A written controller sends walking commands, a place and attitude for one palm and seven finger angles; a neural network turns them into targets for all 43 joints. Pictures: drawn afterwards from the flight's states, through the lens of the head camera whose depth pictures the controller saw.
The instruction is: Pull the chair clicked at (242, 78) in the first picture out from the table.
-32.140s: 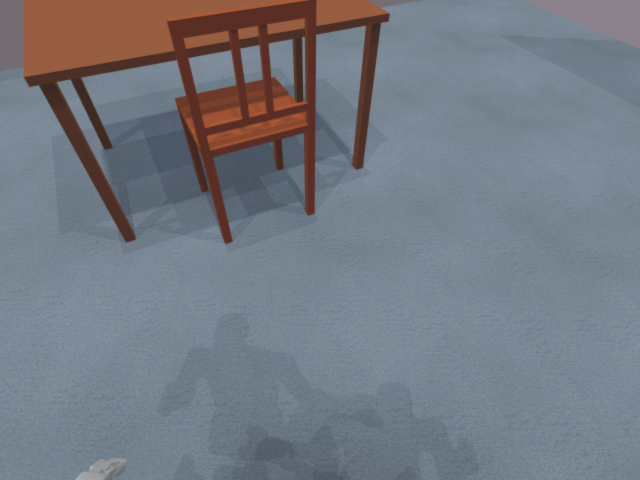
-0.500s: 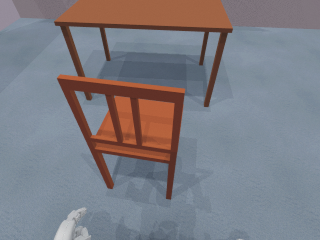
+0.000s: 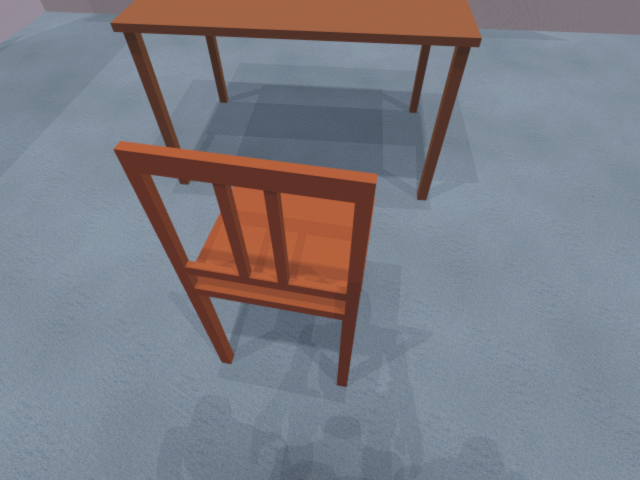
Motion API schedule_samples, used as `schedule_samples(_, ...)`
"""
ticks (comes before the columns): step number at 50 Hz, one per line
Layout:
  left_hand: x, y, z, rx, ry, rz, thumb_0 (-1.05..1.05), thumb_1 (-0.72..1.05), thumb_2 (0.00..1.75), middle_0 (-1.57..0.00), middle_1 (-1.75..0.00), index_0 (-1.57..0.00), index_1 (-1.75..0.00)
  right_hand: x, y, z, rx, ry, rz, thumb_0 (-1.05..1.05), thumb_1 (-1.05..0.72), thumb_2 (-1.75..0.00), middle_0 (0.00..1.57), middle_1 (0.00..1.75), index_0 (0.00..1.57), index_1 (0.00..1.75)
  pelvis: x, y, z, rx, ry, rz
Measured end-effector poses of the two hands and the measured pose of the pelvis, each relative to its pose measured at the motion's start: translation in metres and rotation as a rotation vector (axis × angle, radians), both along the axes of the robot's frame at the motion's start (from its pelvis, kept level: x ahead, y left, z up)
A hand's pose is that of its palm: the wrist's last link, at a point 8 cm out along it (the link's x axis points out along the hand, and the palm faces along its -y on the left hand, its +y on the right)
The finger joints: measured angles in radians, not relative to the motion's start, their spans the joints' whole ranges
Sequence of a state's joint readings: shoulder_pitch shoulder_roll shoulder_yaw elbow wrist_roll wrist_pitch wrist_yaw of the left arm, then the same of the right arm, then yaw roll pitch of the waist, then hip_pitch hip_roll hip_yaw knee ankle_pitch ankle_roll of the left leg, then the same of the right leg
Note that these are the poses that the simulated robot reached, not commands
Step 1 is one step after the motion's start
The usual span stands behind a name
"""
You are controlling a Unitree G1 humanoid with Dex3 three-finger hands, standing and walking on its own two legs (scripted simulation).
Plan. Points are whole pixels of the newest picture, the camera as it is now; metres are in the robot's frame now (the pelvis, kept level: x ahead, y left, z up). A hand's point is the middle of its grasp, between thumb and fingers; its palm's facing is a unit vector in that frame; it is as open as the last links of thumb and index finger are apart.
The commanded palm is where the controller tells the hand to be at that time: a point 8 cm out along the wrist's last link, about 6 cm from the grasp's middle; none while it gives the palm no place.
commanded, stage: let the arm hang, fingers relaxed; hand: left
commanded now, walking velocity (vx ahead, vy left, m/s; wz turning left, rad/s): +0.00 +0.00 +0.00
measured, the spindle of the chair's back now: (234, 233) +0.54 +0.20 -0.09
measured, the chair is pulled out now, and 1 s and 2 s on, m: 0.67 0.67 0.67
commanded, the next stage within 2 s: look to check the result in 0.40 s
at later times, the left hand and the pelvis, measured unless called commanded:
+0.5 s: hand out of the picture +0.00 +0.15 -0.17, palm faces +0.02 -0.98 -0.18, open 7.4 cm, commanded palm none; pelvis +0.00 -0.01 +0.00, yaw +0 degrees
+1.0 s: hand out of the picture +0.00 +0.15 -0.17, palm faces +0.02 -0.98 -0.18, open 7.4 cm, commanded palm none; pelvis +0.00 -0.02 +0.00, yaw +0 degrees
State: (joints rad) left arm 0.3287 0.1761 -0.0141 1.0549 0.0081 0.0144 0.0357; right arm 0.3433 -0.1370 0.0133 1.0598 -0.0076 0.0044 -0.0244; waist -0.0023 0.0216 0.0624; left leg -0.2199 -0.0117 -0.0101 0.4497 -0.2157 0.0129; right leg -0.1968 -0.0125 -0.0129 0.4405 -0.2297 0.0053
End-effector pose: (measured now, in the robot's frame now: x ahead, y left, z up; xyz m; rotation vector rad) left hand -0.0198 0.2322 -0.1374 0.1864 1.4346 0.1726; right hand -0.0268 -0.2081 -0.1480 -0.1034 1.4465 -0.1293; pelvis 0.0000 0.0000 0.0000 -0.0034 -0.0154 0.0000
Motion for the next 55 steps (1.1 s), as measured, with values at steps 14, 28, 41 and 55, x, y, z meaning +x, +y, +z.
schedule_samples(14, 0.009, -0.034, -0.009, -0.063, -0.03, 0.0, 0.01, 0.92, 0.9, -0.2, -0.3, -0.2, -0.3, 0.011, -0.009, 0.001, -0.015, -0.035, -0.012, 0.01, -0.92, -0.9, 0.2, 0.3, 0.2, 0.29, 0.001, -0.008, -0.001, 0.001, -0.005, -0.007)
schedule_samples(28, 0.013, -0.033, -0.006, -0.046, -0.038, 0.001, 0.01, 0.91, 0.9, -0.2, -0.3, -0.2, -0.3, 0.001, -0.01, -0.001, -0.005, -0.005, -0.02, 0.01, -0.91, -0.9, 0.2, 0.3, 0.2, 0.29, 0.001, -0.013, 0.0, 0.001, -0.003, -0.006)
schedule_samples(41, 0.015, -0.034, -0.006, -0.043, -0.044, 0.0, 0.01, 0.91, 0.9, -0.19, -0.3, -0.2, -0.3, -0.001, -0.01, -0.001, -0.001, -0.001, -0.023, 0.01, -0.91, -0.9, 0.2, 0.3, 0.2, 0.29, 0.0, -0.016, 0.0, 0.0, -0.005, -0.005)
schedule_samples(55, 0.009, -0.038, -0.007, -0.05, -0.033, 0.008, 0.01, 0.91, 0.9, -0.19, -0.3, -0.2, -0.3, -0.001, -0.012, 0.0, -0.006, -0.002, -0.019, 0.01, -0.91, -0.9, 0.2, 0.3, 0.2, 0.29, -0.001, -0.017, 0.0, 0.001, -0.005, -0.004)
